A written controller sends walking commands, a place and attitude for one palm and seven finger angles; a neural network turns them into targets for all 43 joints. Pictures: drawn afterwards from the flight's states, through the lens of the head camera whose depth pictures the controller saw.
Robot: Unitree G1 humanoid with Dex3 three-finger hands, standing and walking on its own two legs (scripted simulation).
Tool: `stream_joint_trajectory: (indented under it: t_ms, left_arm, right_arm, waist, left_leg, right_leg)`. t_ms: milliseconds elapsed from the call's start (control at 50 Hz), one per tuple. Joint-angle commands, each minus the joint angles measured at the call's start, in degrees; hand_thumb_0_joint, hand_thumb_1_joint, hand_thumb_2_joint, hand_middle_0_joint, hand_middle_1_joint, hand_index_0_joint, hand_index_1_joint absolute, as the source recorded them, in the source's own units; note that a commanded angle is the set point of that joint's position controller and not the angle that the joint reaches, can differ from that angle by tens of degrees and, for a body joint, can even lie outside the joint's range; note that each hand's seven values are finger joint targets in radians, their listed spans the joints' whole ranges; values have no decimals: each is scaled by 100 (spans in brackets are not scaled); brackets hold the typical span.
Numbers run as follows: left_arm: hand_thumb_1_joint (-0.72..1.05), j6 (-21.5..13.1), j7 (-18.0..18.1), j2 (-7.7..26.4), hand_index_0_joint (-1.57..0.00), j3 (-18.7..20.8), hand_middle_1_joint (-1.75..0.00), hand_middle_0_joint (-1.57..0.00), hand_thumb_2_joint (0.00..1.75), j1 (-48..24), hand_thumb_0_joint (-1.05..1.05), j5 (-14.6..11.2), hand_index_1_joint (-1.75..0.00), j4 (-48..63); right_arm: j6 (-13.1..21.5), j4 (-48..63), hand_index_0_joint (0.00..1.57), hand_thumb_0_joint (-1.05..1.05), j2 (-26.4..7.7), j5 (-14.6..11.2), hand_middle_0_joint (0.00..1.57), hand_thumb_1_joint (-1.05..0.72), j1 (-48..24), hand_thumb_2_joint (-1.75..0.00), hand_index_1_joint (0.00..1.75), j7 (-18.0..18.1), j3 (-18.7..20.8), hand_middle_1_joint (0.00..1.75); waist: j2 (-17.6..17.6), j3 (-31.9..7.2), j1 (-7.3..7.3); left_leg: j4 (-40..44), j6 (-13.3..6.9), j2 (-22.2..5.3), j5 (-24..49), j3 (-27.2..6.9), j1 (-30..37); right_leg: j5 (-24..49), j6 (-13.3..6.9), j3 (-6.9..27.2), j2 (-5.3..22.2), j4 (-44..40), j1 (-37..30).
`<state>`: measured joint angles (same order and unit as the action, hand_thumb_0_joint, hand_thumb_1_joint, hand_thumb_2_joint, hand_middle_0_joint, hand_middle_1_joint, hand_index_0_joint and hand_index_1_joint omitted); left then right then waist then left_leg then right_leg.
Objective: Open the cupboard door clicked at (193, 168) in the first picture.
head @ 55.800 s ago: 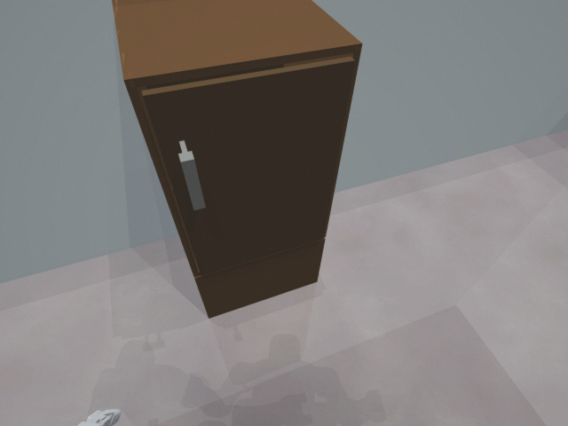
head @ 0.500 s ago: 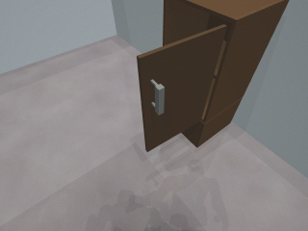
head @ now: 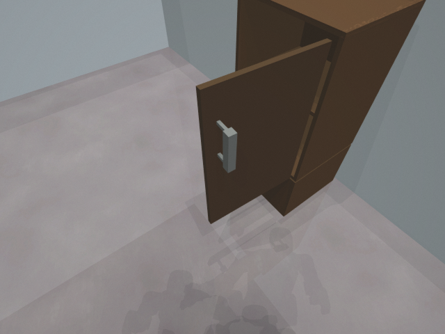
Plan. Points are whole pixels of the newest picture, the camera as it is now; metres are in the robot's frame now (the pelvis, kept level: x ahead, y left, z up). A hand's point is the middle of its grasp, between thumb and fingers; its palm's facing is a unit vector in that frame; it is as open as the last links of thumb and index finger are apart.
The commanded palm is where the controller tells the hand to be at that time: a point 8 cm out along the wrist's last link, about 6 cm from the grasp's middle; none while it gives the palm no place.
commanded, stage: look to check the result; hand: left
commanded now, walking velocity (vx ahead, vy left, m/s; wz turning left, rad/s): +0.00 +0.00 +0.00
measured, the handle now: (224, 146) +0.55 +0.03 -0.02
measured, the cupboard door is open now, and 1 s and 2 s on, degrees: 87 87 87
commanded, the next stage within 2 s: stand and wait in 0.32 s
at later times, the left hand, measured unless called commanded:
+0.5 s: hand out of the picture +0.10 +0.22 -0.16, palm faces -0.03 -0.95 -0.32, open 7.4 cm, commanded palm none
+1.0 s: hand out of the picture +0.09 +0.22 -0.16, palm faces -0.04 -0.95 -0.32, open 7.4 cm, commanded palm none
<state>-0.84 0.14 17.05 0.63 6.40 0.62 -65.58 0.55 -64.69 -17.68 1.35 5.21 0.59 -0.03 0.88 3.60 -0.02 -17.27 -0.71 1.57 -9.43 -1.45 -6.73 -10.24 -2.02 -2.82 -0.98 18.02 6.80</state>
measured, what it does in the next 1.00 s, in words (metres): stands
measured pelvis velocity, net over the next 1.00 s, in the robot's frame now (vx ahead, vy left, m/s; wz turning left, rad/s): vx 0.01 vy -0.01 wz -0.02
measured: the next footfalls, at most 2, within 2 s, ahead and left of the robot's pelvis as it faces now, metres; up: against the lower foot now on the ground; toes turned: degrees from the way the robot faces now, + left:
none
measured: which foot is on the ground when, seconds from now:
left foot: down 0.00-1.00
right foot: down 0.00-1.00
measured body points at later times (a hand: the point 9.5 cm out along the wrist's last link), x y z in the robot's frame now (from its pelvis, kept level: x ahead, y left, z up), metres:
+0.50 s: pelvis +0.01 -0.01 +0.00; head +0.03 -0.02 +0.45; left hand +0.10 +0.27 -0.13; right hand +0.08 -0.30 -0.15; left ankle +0.00 +0.11 -0.75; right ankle +0.00 -0.09 -0.75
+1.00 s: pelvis +0.01 -0.01 +0.00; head +0.03 -0.02 +0.45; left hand +0.09 +0.27 -0.14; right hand +0.07 -0.30 -0.14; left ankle +0.00 +0.11 -0.75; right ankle +0.00 -0.09 -0.75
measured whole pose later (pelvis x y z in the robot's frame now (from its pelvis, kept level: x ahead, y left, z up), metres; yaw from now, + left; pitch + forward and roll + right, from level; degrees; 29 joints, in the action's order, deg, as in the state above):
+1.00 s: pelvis +0.01 -0.01 +0.00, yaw -1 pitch -1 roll +0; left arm -1.1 0.3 17.8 0.3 6.0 0.4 -64.9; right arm 0.3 -65.2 -17.9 1.2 6.3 0.6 -0.1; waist 0.4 3.7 0.4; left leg -16.1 0.5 0.0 -10.2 -1.0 -4.7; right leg -10.3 -3.2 -2.3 -2.6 16.2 4.8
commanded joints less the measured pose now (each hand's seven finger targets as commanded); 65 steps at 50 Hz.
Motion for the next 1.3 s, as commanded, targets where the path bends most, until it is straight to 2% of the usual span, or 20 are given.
stream_joint_trajectory:
  t_ms: [0, 60, 140, 180, 300, 420, 500, 640, 680, 820, 880, 980, 1040, 1080, 1280]
  left_arm:
    - [90, -137, 90, 1126, -20, 215, -30, -20, 90, -168, 0, -2, -30, 326]
    - [90, -136, 91, 1150, -20, 205, -30, -20, 90, -171, 0, -10, -30, 317]
    - [90, -137, 96, 1180, -20, 209, -30, -20, 90, -175, 0, -9, -30, 312]
    - [90, -146, 101, 1192, -20, 220, -30, -20, 90, -149, 0, -5, -30, 324]
    - [90, -149, 110, 1206, -20, 214, -30, -20, 90, -165, 0, -13, -30, 332]
    - [90, -157, 112, 1212, -20, 214, -30, -20, 90, -192, 0, -14, -30, 362]
    - [90, -155, 110, 1204, -20, 213, -30, -20, 90, -208, 0, -11, -30, 386]
    - [90, -162, 109, 1213, -20, 214, -30, -20, 90, -211, 0, -19, -30, 415]
    - [90, -163, 111, 1210, -20, 221, -30, -20, 90, -204, 0, -10, -30, 415]
    - [90, -162, 110, 1220, -20, 205, -30, -20, 90, -188, 0, -20, -30, 397]
    - [90, -157, 111, 1220, -20, 207, -30, -20, 90, -187, 0, -17, -30, 400]
    - [90, -158, 108, 1222, -20, 207, -30, -20, 90, -172, 0, -17, -30, 400]
    - [90, -164, 106, 1228, -20, 198, -30, -20, 90, -172, 0, -25, -30, 388]
    - [90, -157, 107, 1226, -20, 201, -30, -20, 90, -160, 0, -17, -30, 392]
    - [90, -159, 103, 1221, -20, 190, -30, -20, 90, -151, 0, -16, -30, 383]
  right_arm:
    - [85, 275, 20, 0, -1055, -27, 20, -90, -92, -90, 30, 71, 183, 30]
    - [84, 263, 20, 0, -1082, -29, 20, -90, -80, -90, 30, 75, 180, 30]
    - [87, 252, 20, 0, -1095, -33, 20, -90, -72, -90, 30, 76, 173, 30]
    - [82, 266, 20, 0, -1109, -38, 20, -90, -94, -90, 30, 80, 180, 30]
    - [82, 247, 20, 0, -1092, -33, 20, -90, -71, -90, 30, 78, 174, 30]
    - [85, 246, 20, 0, -1085, -30, 20, -90, -50, -90, 30, 75, 175, 30]
    - [79, 255, 20, 0, -1089, -32, 20, -90, -50, -90, 30, 71, 179, 30]
    - [85, 262, 20, 0, -1104, -32, 20, -90, -48, -90, 30, 75, 179, 30]
    - [80, 268, 20, 0, -1095, -41, 20, -90, -47, -90, 30, 80, 182, 30]
    - [79, 253, 20, 0, -1104, -42, 20, -90, -11, -90, 30, 82, 187, 30]
    - [69, 264, 20, 0, -1114, -43, 20, -90, -32, -90, 30, 85, 186, 30]
    - [69, 255, 20, 0, -1113, -44, 20, -90, -17, -90, 30, 85, 185, 30]
    - [78, 241, 20, 0, -1123, -39, 20, -90, -21, -90, 30, 82, 183, 30]
    - [73, 254, 20, 0, -1116, -47, 20, -90, -46, -90, 30, 86, 181, 30]
    - [83, 264, 20, 0, -1120, -51, 20, -90, -57, -90, 30, 81, 182, 30]
  waist:
    - [-4, -625, 27]
    - [-109, -665, 31]
    - [-67, -664, 24]
    - [-186, -635, 6]
    - [-44, -635, 14]
    - [-72, -635, 16]
    - [-93, -535, 14]
    - [-15, -585, 15]
    - [-139, -546, 7]
    - [-101, -603, 25]
    - [-88, -485, 12]
    - [-115, -502, 15]
    - [-63, -655, 26]
    - [-75, -535, 9]
    - [-80, -509, 3]
  left_leg:
    - [151, -84, -775, 957, -519, 204]
    - [161, -79, -785, 1036, -521, 248]
    - [173, -78, -787, 1113, -516, 260]
    - [149, -85, -786, 1137, -500, 291]
    - [145, -67, -781, 1180, -471, 282]
    - [165, -51, -779, 1192, -455, 281]
    - [194, -44, -782, 1035, -432, 249]
    - [187, -33, -789, 1078, -420, 285]
    - [187, -45, -796, 1040, -415, 296]
    - [184, -43, -801, 1060, -411, 345]
    - [192, -46, -799, 964, -404, 309]
    - [201, -44, -797, 924, -411, 303]
    - [186, -38, -812, 1042, -418, 360]
    - [197, -45, -804, 991, -421, 337]
    - [231, -54, -807, 974, -437, 342]
  right_leg:
    - [804, -95, 728, 844, -286, -161]
    - [932, -91, 713, 836, -264, -201]
    - [1035, -98, 742, 841, -259, -248]
    - [1112, -95, 723, 839, -274, -229]
    - [1288, -102, 738, 864, -264, -305]
    - [1392, -93, 755, 863, -272, -364]
    - [1233, -87, 775, 852, -327, -304]
    - [1326, -93, 812, 851, -325, -354]
    - [1277, -85, 798, 831, -350, -305]
    - [1328, -81, 830, 837, -350, -331]
    - [1196, -80, 824, 823, -390, -260]
    - [1125, -78, 827, 821, -411, -269]
    - [1258, -81, 833, 831, -373, -364]
    - [1167, -81, 825, 820, -398, -278]
    - [1071, -79, 819, 825, -423, -249]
